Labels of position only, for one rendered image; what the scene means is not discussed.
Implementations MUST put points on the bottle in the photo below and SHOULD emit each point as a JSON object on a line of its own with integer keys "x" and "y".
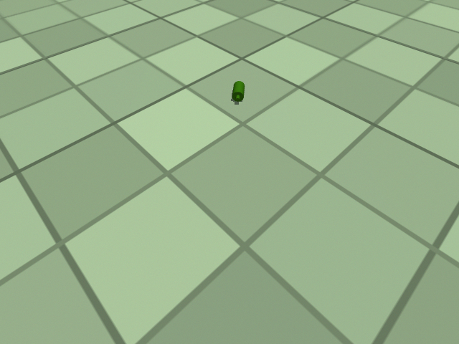
{"x": 238, "y": 91}

